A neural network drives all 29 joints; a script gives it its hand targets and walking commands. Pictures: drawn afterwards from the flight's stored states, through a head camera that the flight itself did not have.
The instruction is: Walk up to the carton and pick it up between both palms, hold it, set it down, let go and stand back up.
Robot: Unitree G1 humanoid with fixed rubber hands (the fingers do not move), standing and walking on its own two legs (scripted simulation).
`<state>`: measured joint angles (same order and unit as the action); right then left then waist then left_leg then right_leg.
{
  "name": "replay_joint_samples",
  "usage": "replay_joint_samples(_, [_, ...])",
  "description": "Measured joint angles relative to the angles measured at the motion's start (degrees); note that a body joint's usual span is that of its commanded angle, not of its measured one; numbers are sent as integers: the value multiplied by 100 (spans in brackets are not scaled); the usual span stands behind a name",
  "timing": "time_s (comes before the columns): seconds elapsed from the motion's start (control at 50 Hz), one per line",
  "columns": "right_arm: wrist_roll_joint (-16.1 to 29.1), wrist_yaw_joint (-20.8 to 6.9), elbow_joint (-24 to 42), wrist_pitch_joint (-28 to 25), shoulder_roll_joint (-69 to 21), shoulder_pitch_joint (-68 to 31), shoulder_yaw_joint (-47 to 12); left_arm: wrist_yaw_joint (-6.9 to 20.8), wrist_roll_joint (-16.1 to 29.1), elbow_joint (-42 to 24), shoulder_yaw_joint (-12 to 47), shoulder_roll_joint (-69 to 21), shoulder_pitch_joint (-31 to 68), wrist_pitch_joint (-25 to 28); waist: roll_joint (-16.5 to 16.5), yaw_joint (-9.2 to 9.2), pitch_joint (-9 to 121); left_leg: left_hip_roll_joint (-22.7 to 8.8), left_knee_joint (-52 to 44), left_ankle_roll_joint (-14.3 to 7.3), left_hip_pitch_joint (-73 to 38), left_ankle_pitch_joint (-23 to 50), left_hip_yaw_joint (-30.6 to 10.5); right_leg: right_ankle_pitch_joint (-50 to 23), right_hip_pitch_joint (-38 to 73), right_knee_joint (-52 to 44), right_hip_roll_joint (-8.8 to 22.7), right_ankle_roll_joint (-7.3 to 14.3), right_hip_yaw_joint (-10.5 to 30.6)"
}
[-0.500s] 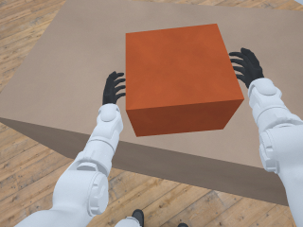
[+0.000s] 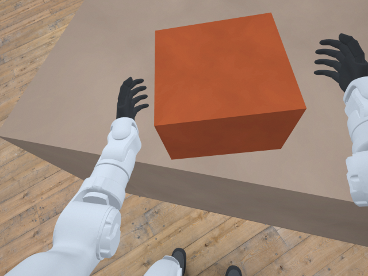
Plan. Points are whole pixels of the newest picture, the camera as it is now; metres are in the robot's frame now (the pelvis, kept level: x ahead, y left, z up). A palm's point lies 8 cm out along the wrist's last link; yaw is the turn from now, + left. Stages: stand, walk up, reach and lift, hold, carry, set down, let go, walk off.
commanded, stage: set down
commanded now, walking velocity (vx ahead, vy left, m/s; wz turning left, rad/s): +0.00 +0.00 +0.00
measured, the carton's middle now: (218, 90) +0.53 +0.06 -0.01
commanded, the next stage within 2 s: none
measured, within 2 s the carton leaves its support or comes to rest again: neither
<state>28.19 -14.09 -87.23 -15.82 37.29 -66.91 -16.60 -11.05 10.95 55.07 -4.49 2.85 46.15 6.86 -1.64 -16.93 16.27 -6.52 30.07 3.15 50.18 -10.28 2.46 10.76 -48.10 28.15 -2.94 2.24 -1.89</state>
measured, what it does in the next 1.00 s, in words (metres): stands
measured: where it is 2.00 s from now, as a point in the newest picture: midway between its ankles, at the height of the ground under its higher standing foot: outside the picture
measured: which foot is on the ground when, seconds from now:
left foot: down 0.00-1.00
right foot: down 0.00-1.00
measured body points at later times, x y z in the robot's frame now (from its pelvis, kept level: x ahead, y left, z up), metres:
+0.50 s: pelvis -0.01 +0.00 +0.01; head +0.08 -0.01 +0.45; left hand +0.40 +0.27 +0.13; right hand +0.54 -0.20 +0.17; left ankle +0.00 +0.15 -0.72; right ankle -0.01 -0.10 -0.72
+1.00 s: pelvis -0.01 +0.00 +0.02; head +0.06 -0.02 +0.46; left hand +0.36 +0.24 +0.11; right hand +0.48 -0.23 +0.13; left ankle +0.00 +0.15 -0.72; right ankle -0.01 -0.10 -0.72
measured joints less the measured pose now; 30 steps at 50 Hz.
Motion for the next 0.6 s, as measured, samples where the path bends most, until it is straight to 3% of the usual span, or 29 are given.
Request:
replay_joint_samples(0.2, [167, -103, 274, 523, 308, -138, -18, 5, 53, -660, -9, 113, 127, -779, -3, -19, -67, 27, -171, 6, -329, 106, -79, -75, 357, -164, -7, 14, -31])
replay_joint_samples(0.6, [163, -390, 742, 1546, 515, -96, 395, -162, -51, -1735, -165, 408, 106, -2217, 53, 201, -311, 143, -510, -19, -1176, 236, -207, -189, 1301, -569, 49, -33, -71])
